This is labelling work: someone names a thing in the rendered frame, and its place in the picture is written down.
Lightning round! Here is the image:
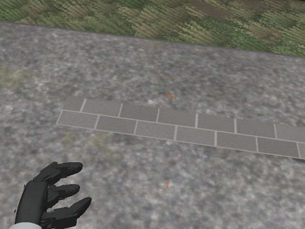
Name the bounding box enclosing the robot left hand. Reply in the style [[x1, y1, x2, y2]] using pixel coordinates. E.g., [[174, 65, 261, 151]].
[[14, 161, 92, 229]]

